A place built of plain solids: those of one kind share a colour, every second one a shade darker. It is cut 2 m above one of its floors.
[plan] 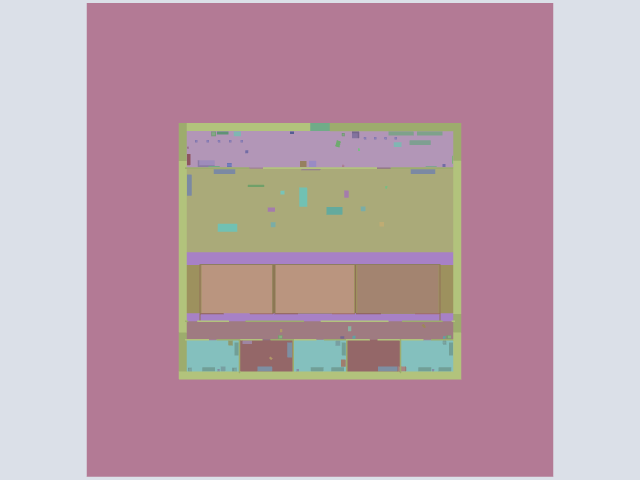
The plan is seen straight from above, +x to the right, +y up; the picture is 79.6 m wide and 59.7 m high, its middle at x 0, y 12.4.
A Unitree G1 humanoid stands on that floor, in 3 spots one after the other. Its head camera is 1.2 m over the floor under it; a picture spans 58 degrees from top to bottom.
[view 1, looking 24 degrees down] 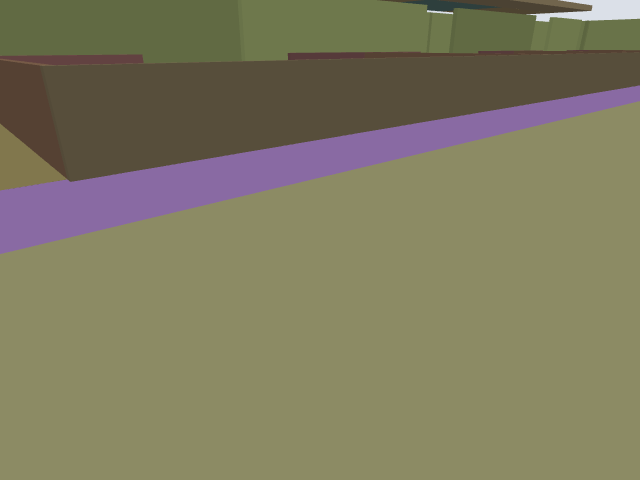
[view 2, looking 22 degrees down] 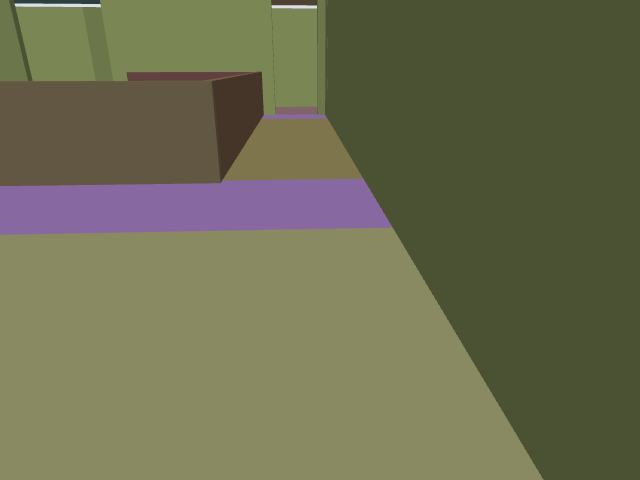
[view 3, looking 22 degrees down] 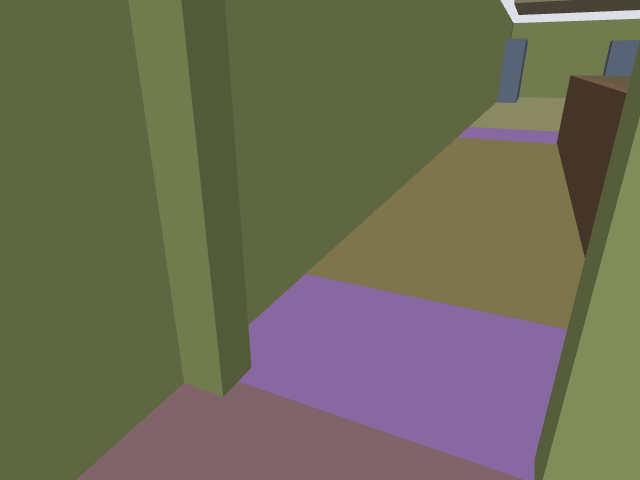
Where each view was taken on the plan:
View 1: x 15.83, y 14.09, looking -131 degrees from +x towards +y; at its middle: floor_yard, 2.95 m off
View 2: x -15.83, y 14.09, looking -93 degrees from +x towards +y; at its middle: floor_yard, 3.20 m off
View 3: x -15.47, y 1.14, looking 115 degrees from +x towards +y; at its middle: wall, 2.81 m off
